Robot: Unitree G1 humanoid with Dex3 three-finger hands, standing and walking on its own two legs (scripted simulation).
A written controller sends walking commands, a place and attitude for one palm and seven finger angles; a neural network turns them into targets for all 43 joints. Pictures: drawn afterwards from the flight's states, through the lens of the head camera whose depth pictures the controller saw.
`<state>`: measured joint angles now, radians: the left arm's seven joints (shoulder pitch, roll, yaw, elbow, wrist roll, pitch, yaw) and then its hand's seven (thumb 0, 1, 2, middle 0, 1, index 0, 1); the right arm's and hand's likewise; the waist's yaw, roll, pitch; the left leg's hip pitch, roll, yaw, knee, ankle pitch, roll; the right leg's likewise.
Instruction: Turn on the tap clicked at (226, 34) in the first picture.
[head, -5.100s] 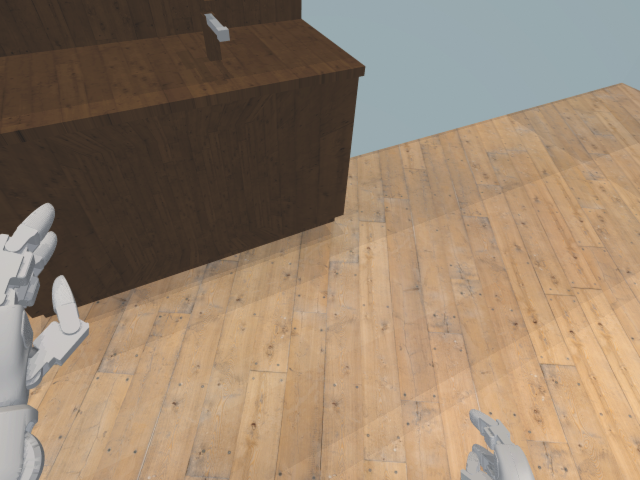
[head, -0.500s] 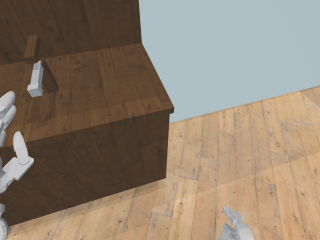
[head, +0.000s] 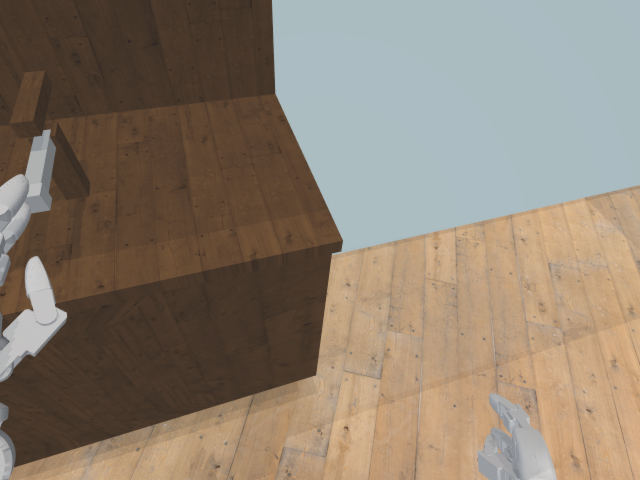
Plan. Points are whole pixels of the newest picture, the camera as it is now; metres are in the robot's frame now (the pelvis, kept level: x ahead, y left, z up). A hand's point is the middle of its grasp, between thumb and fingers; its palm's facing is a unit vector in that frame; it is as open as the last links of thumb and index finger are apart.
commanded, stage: come to a stop and stand still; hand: left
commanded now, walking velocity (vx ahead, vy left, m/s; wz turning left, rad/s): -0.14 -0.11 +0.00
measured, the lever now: (34, 198) +0.41 +0.41 +0.09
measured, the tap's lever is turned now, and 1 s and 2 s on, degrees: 0 0 0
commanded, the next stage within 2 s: look again from close up in 1.76 s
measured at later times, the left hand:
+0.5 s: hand (90, 377) +0.17 +0.21 +0.16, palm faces +0.34 -0.85 -0.40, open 7.4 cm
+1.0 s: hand (19, 360) +0.18 +0.27 +0.15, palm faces +0.36 -0.86 -0.36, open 7.4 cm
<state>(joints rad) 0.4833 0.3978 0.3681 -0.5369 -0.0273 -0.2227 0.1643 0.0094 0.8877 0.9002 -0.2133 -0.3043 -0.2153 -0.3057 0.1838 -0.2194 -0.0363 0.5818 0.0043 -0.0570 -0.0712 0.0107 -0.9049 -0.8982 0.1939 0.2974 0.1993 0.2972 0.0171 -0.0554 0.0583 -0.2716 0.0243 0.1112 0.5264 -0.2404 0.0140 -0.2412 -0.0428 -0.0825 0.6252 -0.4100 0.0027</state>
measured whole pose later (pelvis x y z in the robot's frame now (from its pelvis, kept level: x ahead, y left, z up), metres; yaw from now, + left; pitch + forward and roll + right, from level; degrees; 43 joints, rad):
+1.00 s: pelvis -0.04 +0.02 +0.01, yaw -1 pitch -1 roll -2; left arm 0.40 0.37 0.34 -0.39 -0.02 -0.22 0.08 0.01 0.89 0.90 -0.21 -0.30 -0.21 -0.31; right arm 0.23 -0.16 0.05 0.61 -0.01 -0.15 -0.02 0.01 -0.90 -0.90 0.20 0.30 0.21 0.30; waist 0.04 -0.04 0.05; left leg -0.25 -0.03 -0.02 0.42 -0.15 0.05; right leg -0.19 0.02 0.01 0.36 -0.18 0.01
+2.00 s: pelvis -0.01 +0.01 +0.01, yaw +1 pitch +0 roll -1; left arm 0.43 0.35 0.31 -0.42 -0.06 -0.19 0.10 0.01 0.89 0.90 -0.21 -0.30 -0.21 -0.31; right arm 0.21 -0.21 0.02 0.59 0.01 -0.07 -0.05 0.01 -0.90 -0.90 0.20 0.30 0.20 0.30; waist 0.02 0.00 0.01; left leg -0.21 -0.05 -0.06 0.38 -0.17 0.04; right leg -0.12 0.03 0.02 0.30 -0.17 0.00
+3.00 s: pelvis +0.08 +0.07 -0.02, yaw +2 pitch -3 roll +1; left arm 0.37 0.39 0.40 -0.48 -0.04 -0.21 0.14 0.01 0.89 0.90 -0.21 -0.30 -0.21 -0.31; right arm 0.17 -0.17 -0.01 0.63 0.01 -0.07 -0.03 0.01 -0.90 -0.90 0.20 0.30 0.20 0.30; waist 0.01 -0.05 0.10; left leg -0.34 -0.04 0.05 0.70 -0.32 0.05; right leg -0.37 -0.02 0.04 1.17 -0.53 0.01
